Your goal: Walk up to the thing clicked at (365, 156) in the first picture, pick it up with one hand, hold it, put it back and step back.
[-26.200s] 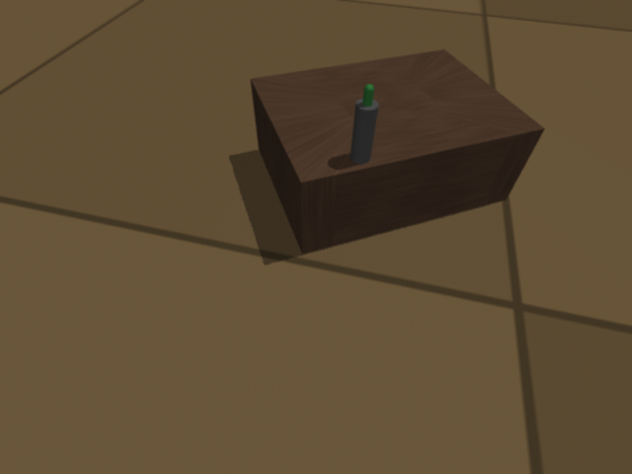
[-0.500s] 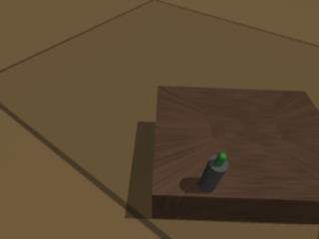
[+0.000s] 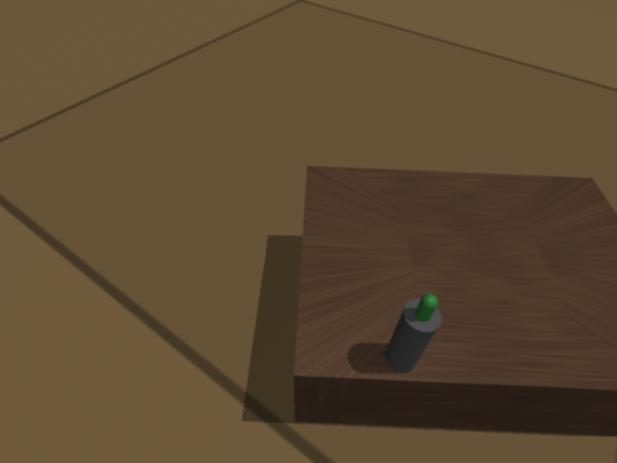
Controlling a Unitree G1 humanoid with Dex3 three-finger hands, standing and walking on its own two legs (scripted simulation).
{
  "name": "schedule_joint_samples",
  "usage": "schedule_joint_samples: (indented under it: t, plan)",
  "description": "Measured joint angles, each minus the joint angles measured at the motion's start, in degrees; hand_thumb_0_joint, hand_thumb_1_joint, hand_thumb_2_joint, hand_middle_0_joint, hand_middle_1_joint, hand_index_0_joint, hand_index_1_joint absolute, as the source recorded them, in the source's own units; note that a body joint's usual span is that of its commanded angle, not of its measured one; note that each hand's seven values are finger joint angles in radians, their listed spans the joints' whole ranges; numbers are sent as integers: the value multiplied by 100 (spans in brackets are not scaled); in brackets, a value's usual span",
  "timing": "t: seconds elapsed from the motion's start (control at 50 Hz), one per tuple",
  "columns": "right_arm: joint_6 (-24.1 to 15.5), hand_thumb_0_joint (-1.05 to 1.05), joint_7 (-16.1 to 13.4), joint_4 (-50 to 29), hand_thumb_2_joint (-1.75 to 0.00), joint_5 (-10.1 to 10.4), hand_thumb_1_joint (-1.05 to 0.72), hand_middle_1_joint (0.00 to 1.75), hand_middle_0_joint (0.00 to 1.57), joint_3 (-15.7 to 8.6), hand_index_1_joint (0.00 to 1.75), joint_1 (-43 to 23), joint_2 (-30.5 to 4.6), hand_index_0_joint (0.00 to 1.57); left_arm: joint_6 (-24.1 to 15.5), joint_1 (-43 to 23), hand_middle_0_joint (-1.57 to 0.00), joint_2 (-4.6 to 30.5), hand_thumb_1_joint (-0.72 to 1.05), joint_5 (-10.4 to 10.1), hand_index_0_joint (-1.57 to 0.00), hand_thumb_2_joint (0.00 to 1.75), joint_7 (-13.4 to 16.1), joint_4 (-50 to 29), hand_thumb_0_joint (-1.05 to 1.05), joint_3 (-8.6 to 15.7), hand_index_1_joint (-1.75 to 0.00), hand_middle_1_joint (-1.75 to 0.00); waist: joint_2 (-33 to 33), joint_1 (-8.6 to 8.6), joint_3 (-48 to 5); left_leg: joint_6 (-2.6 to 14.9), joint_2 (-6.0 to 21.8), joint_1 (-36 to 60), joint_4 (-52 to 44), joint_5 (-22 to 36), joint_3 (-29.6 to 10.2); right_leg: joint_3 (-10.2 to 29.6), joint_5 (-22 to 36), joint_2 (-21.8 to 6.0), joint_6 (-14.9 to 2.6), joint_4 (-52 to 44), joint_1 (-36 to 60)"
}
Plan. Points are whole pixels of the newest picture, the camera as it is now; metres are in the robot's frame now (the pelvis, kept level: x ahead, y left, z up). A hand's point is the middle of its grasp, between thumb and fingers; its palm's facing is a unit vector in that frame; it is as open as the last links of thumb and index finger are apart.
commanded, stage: stand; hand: right
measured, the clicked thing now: (413, 331) +0.41 -0.22 -0.25
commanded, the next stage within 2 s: step back in 0.90 s
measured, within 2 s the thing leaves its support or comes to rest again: neither
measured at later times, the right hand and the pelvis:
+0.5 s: hand out of the picture +0.08 -0.25 -0.16, palm faces -0.03 +0.94 -0.34, open 7.4 cm; pelvis +0.00 +0.00 +0.00, yaw +0 degrees
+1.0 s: hand out of the picture +0.07 -0.25 -0.16, palm faces -0.04 +0.93 -0.35, open 7.4 cm; pelvis -0.01 +0.00 -0.01, yaw +1 degrees
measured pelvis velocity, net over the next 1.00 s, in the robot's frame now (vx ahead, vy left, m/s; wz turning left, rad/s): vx -0.01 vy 0.00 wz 0.01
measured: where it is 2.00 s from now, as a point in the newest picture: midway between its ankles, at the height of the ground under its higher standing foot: outside the picture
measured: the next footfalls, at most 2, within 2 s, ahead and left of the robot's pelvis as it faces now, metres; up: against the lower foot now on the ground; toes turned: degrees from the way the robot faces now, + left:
left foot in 1.76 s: -0.16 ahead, +0.12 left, +0.00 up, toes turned +5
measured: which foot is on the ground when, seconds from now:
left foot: down 0.00-1.00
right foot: down 0.00-1.00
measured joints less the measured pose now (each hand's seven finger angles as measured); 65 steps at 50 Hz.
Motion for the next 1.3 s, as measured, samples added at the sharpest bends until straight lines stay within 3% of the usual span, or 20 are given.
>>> schedule_joint_samples:
  t: [0.9,1.08,1.14,1.24,1.28,1.3]
  plan:
    - [-3,1,1,-61,-90,12,-91,30,21,27,30,-20,5,21,-9,41,-20,12,91,-2,-20,90,3,-15,0,-16,-30,-30,-2,35,28,9,-19,-26,32,-3,-48,-49,-1,-15,11,-8,14]
    - [239,1,59,-720,-90,67,-91,30,21,-201,30,-236,-195,21,200,-208,-20,154,91,-112,-20,90,36,-661,0,282,-30,-30,86,22,581,112,-15,-944,1318,-381,-122,-87,-445,-23,-66,1341,-899]
    - [294,1,62,-929,-90,49,-91,30,21,-272,30,-259,-247,21,284,-277,-20,243,91,-103,-20,90,40,-845,0,320,-30,-30,53,54,666,137,-51,-1227,1706,-482,-84,-5,-663,-55,-237,1972,-1302]
    - [336,1,44,-1224,-90,-54,-91,30,21,-306,30,-277,-244,21,341,-299,-20,295,91,-86,-20,90,35,-1009,0,374,-30,-30,121,50,710,143,7,-1545,1869,-353,-147,461,-1830,387,-387,3703,-1857]
    - [351,1,17,-1315,-90,-72,-91,30,21,-298,30,-279,-264,21,297,-198,-20,244,91,-79,-20,90,38,-1053,0,384,-30,-30,199,102,644,110,71,-1676,1892,-281,-148,394,-1768,402,-373,3527,-1732]
    - [372,1,6,-1349,-90,-61,-91,30,21,-293,30,-284,-284,21,251,-116,-20,210,91,-59,-20,90,39,-1071,0,380,-30,-30,245,136,601,72,104,-1755,1955,-275,-146,323,-1465,361,-337,2978,-1518]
